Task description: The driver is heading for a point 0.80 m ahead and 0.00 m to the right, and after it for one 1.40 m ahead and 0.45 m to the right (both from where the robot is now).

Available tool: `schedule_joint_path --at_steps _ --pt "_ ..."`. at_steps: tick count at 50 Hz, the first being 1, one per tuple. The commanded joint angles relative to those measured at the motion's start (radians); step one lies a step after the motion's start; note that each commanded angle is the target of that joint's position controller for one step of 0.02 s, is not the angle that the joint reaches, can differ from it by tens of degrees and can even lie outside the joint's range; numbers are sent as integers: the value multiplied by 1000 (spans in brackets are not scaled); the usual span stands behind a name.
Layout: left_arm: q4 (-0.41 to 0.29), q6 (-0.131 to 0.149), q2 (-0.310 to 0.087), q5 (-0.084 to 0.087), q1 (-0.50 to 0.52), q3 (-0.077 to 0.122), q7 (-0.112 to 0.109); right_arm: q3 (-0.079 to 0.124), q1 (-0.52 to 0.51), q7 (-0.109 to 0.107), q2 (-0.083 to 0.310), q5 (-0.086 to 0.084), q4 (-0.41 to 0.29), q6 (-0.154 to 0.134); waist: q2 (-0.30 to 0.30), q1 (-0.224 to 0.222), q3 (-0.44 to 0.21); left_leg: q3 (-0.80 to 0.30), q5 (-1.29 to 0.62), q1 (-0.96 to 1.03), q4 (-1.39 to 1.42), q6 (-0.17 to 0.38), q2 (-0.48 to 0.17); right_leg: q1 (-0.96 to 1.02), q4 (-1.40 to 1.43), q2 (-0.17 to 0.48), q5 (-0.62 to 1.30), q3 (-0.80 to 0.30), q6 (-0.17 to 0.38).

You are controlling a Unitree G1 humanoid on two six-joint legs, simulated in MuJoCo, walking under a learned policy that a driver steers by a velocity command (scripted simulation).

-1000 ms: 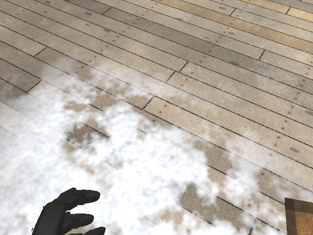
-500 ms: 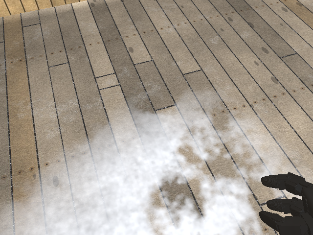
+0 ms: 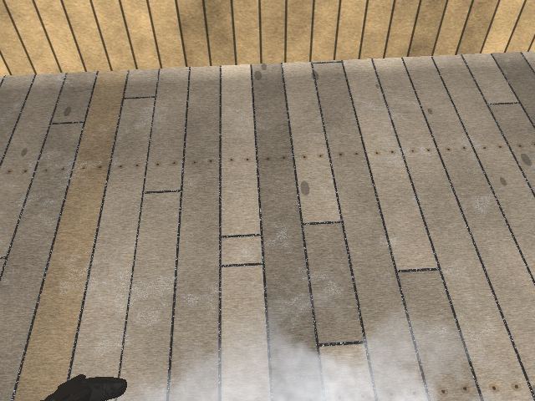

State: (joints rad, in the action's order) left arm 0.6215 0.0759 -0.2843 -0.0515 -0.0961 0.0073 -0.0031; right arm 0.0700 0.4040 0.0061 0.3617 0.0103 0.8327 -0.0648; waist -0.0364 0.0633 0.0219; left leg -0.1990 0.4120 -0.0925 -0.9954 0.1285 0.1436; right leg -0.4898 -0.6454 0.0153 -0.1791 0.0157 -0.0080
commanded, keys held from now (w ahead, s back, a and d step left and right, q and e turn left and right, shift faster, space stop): w+shift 0.60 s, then e+shift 0.40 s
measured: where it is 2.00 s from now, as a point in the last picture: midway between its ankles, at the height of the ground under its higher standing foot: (255, 211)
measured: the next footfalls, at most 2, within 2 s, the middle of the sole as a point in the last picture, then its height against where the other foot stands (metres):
left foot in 0.38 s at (237, 373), level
right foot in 0.80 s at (271, 223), level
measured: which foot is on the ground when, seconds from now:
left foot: up 0.00-0.36, down 0.38-0.82, up 0.84-1.00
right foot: down 0.00-0.40, up 0.42-0.78, down 0.80-1.00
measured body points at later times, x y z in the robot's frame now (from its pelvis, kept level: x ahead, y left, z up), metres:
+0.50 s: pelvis +0.46 +0.02 +0.01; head +0.49 +0.03 +0.46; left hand +0.47 +0.28 -0.12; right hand +0.62 -0.24 -0.10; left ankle +0.51 +0.08 -0.71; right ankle +0.30 -0.14 -0.59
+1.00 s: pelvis +0.87 +0.02 +0.02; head +0.92 +0.02 +0.46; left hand +1.04 +0.27 -0.09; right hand +1.03 -0.26 -0.07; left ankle +0.89 +0.20 -0.62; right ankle +0.96 -0.03 -0.71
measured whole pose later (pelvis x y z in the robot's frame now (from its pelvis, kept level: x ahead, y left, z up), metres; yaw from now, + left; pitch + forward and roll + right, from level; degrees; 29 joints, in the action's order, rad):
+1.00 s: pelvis +0.87 +0.02 +0.02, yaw -10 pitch +1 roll +0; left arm 0.69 0.04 -0.31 0.00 -0.21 0.05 0.02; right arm 0.01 0.09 -0.03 0.27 0.02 0.66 -0.07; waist 0.02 -0.04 0.09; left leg -0.17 0.44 -0.59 -1.26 -0.07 0.01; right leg -0.39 -0.43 -0.20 -0.05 -0.08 0.14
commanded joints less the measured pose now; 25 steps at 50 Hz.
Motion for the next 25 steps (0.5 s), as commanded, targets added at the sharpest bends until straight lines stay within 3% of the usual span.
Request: schedule_joint_path --at_steps 1,2,4,5,7,9,10,11,13,14,16,17,18,19,20,21,22,23,24,25 --pt "37 -6 -159 8 -260 82 6 -19 -88 3 49 20 -113 -19 110 -139 -113 53 -122 -680 -419 -11 -104 638 387 350 -559 -706 212" --pt "64 -2 -125 2 -258 74 10 -23 -150 13 41 25 -129 -17 30 -128 -44 60 -138 -658 -363 -13 -129 525 393 303 -411 -575 200" --pt "128 13 -89 3 -294 58 9 -36 -193 37 -1 35 -161 -2 84 -89 7 40 -119 -631 -281 -22 -154 411 425 234 -289 -414 172" --pt "151 23 -80 13 -311 55 11 -43 -198 42 -15 34 -168 6 105 -75 21 37 -112 -640 -251 -27 -156 396 448 222 -246 -374 166" --pt "176 38 -93 30 -323 56 16 -52 -270 48 -17 37 -204 12 105 -62 62 54 -164 -690 -158 -42 -161 366 514 209 -147 -282 172" --pt "190 47 -107 35 -323 56 19 -62 -375 55 -8 36 -251 7 99 -59 99 103 -273 -686 17 -57 -172 334 571 181 11 -161 172" --pt "200 47 -82 45 -332 49 24 -65 -411 61 -10 35 -251 7 64 -71 90 183 -341 -630 84 -58 -158 323 587 112 122 -64 150" --pt "198 54 -127 44 -330 57 24 -83 -432 71 -37 28 -281 1 135 -55 94 205 -400 -540 220 -48 -190 276 627 155 183 -66 158" --pt "231 60 -126 54 -371 55 27 -87 -499 78 -37 28 -281 -2 74 -77 123 264 -495 -425 321 -24 -179 290 699 166 343 -20 154" --pt "242 57 -147 51 -385 59 27 -85 -498 73 -28 26 -273 -1 68 -75 117 281 -491 -411 357 -12 -163 362 680 166 452 5 151" --pt "258 50 -200 48 -406 66 16 -72 -448 55 5 36 -253 0 113 -39 36 318 -404 -322 386 13 -97 509 526 188 919 40 135" --pt "268 38 -226 40 -413 71 7 -59 -358 42 31 41 -228 1 148 11 -37 321 -320 -222 383 29 -62 553 364 200 1094 55 125" --pt "270 20 -239 31 -394 73 -4 -41 -165 27 61 38 -165 3 165 101 -138 311 -253 -32 394 45 -37 531 124 200 1148 67 112" --pt "258 10 -222 30 -365 67 -10 -18 33 10 106 42 -103 4 144 192 -224 246 -220 207 418 69 -97 388 -177 165 983 70 99" --pt "222 11 -90 34 -415 40 2 11 114 -8 190 63 -81 3 -59 134 -336 -90 95 458 438 110 -356 100 -584 51 257 59 95" --pt "184 22 -62 59 -472 33 13 23 91 -8 222 47 -93 8 -226 61 -474 -627 232 565 638 191 -534 -143 -843 -82 -284 -77 88" --pt "159 24 -126 51 -334 46 3 22 11 -4 164 31 -87 7 -86 62 -305 -547 171 476 695 175 -472 -274 -855 -13 -197 -112 110" --pt "143 29 -110 49 -257 38 6 12 -30 -5 109 21 -68 -3 -11 35 -141 -373 16 301 709 165 -443 -287 -783 29 -118 -95 105" --pt "143 25 -87 39 -236 30 11 6 -57 -2 72 26 -54 -14 45 -6 -62 -273 -90 155 733 142 -399 -240 -705 61 -106 -97 100" --pt "147 10 -75 22 -242 27 18 -6 -81 -4 35 23 -42 -21 54 -56 -18 -187 -127 33 762 107 -344 -177 -650 84 -104 -101 92"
